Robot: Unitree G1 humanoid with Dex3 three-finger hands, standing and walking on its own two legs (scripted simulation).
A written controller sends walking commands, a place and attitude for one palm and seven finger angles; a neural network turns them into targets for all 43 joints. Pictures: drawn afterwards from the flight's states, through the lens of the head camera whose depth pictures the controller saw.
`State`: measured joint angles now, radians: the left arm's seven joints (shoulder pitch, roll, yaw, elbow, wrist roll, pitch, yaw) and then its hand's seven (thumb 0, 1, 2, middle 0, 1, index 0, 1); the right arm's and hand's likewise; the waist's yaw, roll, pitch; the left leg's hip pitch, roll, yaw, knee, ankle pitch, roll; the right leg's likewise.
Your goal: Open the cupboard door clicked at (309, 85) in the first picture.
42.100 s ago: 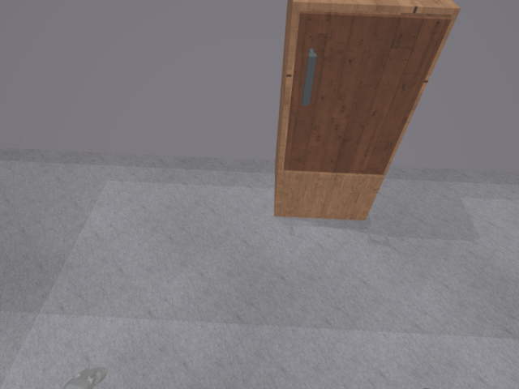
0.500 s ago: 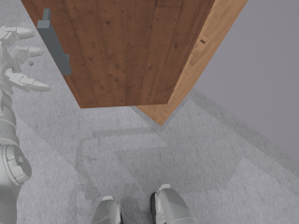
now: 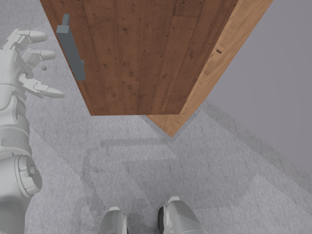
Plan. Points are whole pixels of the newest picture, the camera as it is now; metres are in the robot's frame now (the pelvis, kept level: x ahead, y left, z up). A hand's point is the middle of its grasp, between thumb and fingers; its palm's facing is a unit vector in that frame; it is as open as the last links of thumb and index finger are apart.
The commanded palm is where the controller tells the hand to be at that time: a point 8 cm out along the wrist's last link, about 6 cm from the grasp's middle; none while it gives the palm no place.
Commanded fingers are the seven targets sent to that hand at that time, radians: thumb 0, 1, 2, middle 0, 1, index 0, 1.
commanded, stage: move the hooked fingers beside the handle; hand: left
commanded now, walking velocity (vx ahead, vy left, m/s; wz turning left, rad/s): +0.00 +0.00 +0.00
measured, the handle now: (74, 50) +0.55 +0.18 +0.07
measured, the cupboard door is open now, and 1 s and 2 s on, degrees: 45 45 46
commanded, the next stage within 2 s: slide the fingers in behind the handle in 0.28 s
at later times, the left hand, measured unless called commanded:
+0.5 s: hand (48, 70) +0.49 +0.23 +0.07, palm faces -0.04 -1.00 -0.01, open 14.0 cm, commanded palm +0.47 +0.27 +0.07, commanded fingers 0.00 -0.50 0.30 -0.30 -1.20 -0.30 -1.20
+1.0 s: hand (64, 71) +0.49 +0.19 +0.07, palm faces -0.03 -1.00 -0.01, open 14.0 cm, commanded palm +0.47 +0.24 +0.07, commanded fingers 0.00 -0.50 0.30 -0.30 -1.20 -0.30 -1.20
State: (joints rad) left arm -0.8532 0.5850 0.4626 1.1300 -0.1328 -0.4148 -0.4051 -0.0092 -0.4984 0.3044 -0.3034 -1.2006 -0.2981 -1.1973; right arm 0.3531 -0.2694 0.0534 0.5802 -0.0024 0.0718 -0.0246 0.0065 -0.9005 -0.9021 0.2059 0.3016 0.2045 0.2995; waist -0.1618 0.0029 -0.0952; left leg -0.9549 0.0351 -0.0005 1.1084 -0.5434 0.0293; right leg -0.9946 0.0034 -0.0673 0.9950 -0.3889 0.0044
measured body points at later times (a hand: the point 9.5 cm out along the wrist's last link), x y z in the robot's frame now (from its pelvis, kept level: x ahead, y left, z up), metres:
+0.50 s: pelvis -0.01 +0.00 +0.00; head +0.13 +0.03 +0.43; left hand +0.48 +0.28 +0.07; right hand +0.01 -0.27 -0.10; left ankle -0.02 +0.09 -0.66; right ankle +0.04 -0.13 -0.66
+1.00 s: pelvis +0.00 -0.01 +0.00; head +0.13 +0.01 +0.43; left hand +0.48 +0.25 +0.07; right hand +0.02 -0.27 -0.11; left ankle -0.02 +0.09 -0.66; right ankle +0.04 -0.13 -0.66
